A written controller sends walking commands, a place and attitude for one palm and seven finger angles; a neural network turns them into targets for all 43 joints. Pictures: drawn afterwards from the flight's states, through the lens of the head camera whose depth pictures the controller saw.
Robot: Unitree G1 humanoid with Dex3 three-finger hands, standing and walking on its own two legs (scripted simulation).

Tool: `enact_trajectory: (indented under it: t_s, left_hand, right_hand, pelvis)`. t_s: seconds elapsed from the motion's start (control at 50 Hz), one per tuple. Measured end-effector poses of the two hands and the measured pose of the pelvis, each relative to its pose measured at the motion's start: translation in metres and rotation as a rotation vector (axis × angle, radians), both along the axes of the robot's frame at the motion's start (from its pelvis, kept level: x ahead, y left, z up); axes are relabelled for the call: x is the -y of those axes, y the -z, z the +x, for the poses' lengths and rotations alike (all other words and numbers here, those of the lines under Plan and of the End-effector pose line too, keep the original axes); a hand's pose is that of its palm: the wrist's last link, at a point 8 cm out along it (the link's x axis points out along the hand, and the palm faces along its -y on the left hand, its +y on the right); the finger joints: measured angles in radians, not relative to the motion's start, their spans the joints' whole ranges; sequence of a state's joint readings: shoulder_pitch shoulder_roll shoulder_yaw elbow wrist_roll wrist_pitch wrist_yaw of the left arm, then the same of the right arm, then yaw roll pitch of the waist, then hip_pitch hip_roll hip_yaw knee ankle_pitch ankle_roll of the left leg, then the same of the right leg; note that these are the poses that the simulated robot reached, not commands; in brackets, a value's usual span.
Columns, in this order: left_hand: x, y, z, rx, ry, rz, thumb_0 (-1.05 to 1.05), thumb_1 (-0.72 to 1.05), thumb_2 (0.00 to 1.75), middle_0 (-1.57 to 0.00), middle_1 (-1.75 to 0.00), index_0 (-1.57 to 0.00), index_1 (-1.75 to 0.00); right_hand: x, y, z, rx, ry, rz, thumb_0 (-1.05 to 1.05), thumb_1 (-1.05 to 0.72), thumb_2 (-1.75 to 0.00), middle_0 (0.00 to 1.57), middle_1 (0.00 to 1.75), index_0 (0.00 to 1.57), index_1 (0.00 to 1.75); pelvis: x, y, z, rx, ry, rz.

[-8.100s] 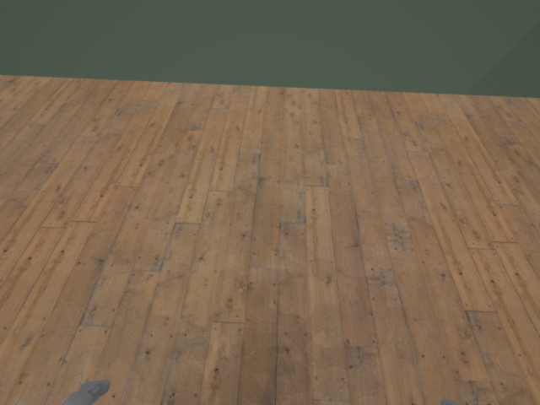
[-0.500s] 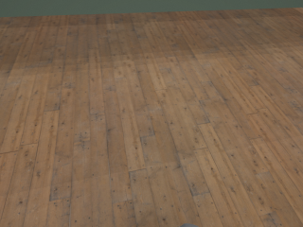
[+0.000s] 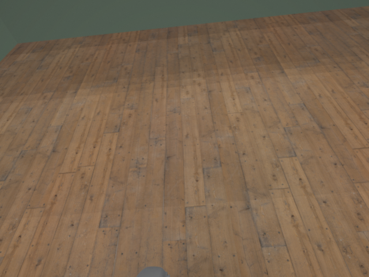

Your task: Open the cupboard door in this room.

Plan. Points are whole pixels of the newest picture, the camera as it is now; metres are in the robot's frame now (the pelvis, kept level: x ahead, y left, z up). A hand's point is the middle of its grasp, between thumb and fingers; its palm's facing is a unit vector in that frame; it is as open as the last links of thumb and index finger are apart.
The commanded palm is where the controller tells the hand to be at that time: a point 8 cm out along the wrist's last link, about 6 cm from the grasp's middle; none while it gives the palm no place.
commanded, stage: turn or walk to find it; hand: left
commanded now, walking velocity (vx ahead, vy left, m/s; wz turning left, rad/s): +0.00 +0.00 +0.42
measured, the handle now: out of the picture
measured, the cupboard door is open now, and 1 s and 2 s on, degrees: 0 0 0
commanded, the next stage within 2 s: none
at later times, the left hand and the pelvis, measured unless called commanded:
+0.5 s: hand out of the picture -0.05 +0.28 -0.18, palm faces +0.27 -0.93 -0.23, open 7.4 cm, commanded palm none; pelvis -0.03 +0.06 +0.00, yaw +12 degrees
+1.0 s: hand out of the picture -0.03 +0.21 -0.14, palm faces +0.40 -0.87 -0.29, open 7.4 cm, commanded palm none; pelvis -0.05 +0.00 +0.00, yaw +25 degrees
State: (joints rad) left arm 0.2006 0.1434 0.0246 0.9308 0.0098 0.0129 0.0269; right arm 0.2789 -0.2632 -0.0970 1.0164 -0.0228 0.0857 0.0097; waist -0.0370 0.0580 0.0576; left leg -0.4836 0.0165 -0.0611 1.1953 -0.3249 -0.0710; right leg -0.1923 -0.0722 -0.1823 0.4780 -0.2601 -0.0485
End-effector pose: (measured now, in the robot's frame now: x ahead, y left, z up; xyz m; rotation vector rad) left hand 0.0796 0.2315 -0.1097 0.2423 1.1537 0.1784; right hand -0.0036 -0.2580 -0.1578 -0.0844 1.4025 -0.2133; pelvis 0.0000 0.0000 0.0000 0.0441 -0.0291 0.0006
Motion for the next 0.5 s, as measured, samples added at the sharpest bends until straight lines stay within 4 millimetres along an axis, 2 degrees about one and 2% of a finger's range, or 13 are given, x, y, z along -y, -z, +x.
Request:
enact_trajectory:
  t_s: [0.08, 0.16, 0.22, 0.32, 0.4, 0.5]
  left_hand:
    - [-0.007, 0.007, -0.036, -0.045, -0.076, -0.008, 0.00, 0.91, 0.90, -0.20, -0.30, -0.20, -0.30]
    - [-0.020, 0.017, -0.074, -0.104, -0.145, -0.021, 0.00, 0.91, 0.90, -0.20, -0.30, -0.20, -0.30]
    - [-0.033, 0.027, -0.103, -0.147, -0.195, -0.036, 0.00, 0.91, 0.90, -0.20, -0.30, -0.20, -0.30]
    - [-0.063, 0.052, -0.145, -0.205, -0.273, -0.069, 0.00, 0.90, 0.90, -0.20, -0.30, -0.20, -0.30]
    - [-0.079, 0.051, -0.157, -0.235, -0.299, -0.078, 0.01, 0.91, 0.90, -0.20, -0.30, -0.20, -0.30]
    - [-0.091, 0.039, -0.146, -0.163, -0.312, -0.080, 0.01, 0.91, 0.90, -0.20, -0.30, -0.20, -0.30]
  right_hand:
    - [0.000, -0.004, 0.014, -0.006, -0.062, -0.017, 0.01, -0.91, -0.90, 0.20, 0.30, 0.20, 0.30]
    - [-0.011, -0.008, 0.040, 0.025, -0.135, -0.034, 0.01, -0.91, -0.90, 0.20, 0.30, 0.19, 0.30]
    - [-0.027, -0.013, 0.067, 0.077, -0.196, -0.047, 0.01, -0.91, -0.90, 0.20, 0.30, 0.19, 0.30]
    - [-0.065, -0.020, 0.106, 0.202, -0.289, -0.076, 0.01, -0.91, -0.90, 0.20, 0.30, 0.20, 0.30]
    - [-0.091, -0.034, 0.115, 0.252, -0.331, -0.076, 0.01, -0.91, -0.90, 0.20, 0.30, 0.20, 0.30]
    - [-0.108, -0.040, 0.111, 0.241, -0.361, -0.064, 0.01, -0.91, -0.90, 0.20, 0.30, 0.20, 0.30]
  pelvis:
    - [-0.002, 0.001, -0.004, -0.002, -0.041, -0.006]
    - [-0.010, 0.003, -0.010, -0.005, -0.080, -0.013]
    - [-0.020, 0.006, -0.015, -0.008, -0.106, -0.023]
    - [-0.044, 0.019, -0.025, -0.006, -0.149, -0.041]
    - [-0.056, 0.011, -0.030, 0.000, -0.165, -0.054]
    - [-0.064, 0.002, -0.035, -0.007, -0.205, -0.070]
